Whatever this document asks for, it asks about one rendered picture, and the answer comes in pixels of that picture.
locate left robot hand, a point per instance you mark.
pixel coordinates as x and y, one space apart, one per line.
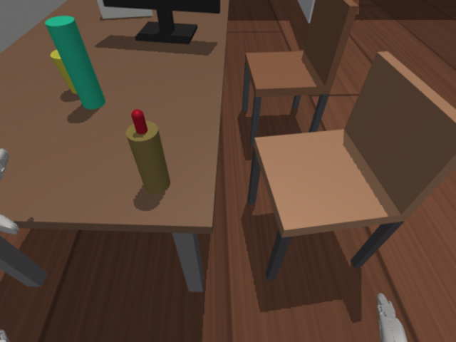
6 224

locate right robot hand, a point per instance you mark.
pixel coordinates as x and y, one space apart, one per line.
391 329

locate chair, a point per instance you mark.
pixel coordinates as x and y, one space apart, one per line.
308 72
398 145

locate table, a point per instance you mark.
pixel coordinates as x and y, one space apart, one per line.
72 168

